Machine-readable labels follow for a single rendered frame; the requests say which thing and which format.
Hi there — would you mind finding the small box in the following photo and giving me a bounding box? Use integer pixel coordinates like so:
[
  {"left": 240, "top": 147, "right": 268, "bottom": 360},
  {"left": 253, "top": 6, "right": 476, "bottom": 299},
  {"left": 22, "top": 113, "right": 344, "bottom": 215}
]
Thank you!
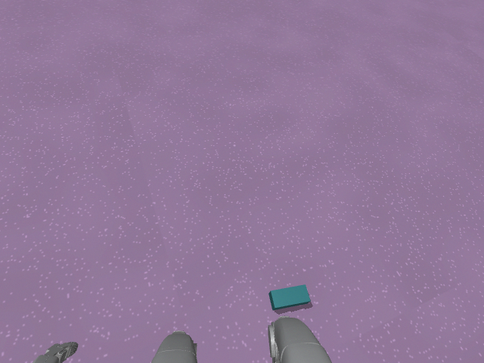
[{"left": 269, "top": 284, "right": 310, "bottom": 311}]

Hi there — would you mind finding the left robot hand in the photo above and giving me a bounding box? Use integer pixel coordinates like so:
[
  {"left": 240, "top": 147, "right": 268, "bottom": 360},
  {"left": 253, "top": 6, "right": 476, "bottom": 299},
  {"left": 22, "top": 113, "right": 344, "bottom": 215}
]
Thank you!
[{"left": 33, "top": 342, "right": 78, "bottom": 363}]

